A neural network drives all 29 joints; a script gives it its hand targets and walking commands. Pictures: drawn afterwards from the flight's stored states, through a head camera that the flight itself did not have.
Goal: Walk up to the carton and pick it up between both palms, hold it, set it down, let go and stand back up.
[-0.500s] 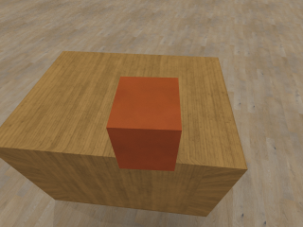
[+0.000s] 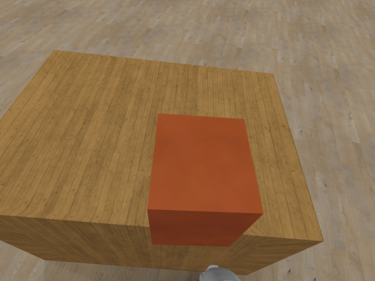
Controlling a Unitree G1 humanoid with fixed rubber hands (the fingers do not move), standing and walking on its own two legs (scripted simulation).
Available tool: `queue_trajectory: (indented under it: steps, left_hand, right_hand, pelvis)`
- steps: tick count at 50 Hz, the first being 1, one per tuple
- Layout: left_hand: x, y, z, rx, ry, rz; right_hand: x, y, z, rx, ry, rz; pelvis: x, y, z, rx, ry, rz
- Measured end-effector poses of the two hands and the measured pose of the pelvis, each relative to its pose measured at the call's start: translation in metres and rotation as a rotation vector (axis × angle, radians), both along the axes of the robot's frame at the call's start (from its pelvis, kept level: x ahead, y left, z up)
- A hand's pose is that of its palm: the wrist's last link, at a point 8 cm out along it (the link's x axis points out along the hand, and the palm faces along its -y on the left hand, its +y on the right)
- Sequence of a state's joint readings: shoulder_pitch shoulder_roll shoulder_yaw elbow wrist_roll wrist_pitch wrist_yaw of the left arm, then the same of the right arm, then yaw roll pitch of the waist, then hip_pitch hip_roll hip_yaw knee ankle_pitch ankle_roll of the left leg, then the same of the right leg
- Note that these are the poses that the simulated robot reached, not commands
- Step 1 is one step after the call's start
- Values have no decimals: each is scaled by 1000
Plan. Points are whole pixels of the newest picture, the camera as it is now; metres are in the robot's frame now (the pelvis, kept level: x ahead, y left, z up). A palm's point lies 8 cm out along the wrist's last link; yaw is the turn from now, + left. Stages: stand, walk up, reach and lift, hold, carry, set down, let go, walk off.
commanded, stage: walk up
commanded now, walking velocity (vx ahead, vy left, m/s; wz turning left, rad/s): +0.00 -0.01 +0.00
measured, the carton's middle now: (196, 184) +0.32 -0.03 +0.00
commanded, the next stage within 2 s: none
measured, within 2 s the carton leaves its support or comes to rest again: neither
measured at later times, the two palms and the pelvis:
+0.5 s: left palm out of the picture +0.06 +0.27 -0.14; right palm out of the picture +0.11 -0.23 -0.14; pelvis +0.01 +0.01 -0.01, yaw +2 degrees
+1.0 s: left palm out of the picture -0.05 +0.25 -0.14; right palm out of the picture -0.07 -0.30 -0.12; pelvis -0.09 -0.02 +0.00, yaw -1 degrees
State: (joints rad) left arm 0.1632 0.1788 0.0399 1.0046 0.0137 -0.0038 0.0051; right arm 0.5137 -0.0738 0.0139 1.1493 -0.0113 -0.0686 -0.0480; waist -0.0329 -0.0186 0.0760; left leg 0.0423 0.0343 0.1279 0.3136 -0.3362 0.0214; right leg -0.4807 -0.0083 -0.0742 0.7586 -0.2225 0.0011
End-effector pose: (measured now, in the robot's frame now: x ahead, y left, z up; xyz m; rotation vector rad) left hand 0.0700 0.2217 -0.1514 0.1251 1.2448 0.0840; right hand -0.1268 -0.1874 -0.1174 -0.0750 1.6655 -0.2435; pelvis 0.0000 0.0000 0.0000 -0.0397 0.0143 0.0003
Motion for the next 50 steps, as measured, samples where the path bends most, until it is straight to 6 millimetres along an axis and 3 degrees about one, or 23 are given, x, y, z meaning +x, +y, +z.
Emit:
queue_trajectory:
  steps: [3, 6, 10, 14, 17, 20, 26, 30, 35, 38, 44, 50]
  left_hand:
    - [34, -14, -2, 6, -27, -26]
    - [49, -20, -1, 33, -47, -19]
    - [31, -10, 7, 86, 12, 37]
    - [7, 2, 15, 125, 83, 49]
    - [-3, 12, 17, 141, 95, 54]
    - [-8, 25, 17, 151, 80, 61]
    - [-12, 51, 4, 136, 11, 87]
    - [-27, 67, -7, 110, 16, 91]
    - [-51, 75, -1, 63, 36, 92]
    - [-69, 77, -1, 57, 45, 81]
    - [-101, 62, -2, 61, 75, 61]
    - [-118, 27, 7, 103, 51, 37]
  right_hand:
    - [20, -3, -9, 20, 11, -1]
    - [50, -13, -26, 41, 1, 14]
    - [125, -32, -38, 34, -120, 69]
    - [202, -48, -37, 0, -284, 141]
    - [234, -54, -33, -26, -365, 163]
    - [245, -54, -29, -48, -395, 181]
    - [228, -35, -25, -77, -417, 198]
    - [191, -27, -17, -118, -421, 178]
    - [128, -43, 7, -198, -323, 161]
    - [108, -61, 19, -245, -305, 158]
    - [90, -89, 29, -281, -363, 145]
    - [60, -112, 2, -212, -383, 107]
  pelvis:
    - [21, -7, -6, 18, -6, -6]
    - [42, -13, -13, 38, -13, 5]
    - [51, -15, -9, 58, -26, 16]
    - [45, -14, -3, 69, -18, 11]
    - [38, -10, -2, 71, -13, 10]
    - [30, -4, -3, 66, -9, 20]
    - [9, 15, -12, 39, -18, 38]
    - [-8, 27, -14, 18, -42, 35]
    - [-30, 30, -1, -46, -30, 36]
    - [-44, 27, 2, -58, -18, 28]
    - [-68, 11, 3, -52, -3, 5]
    - [-93, -19, -4, -5, -17, -9]
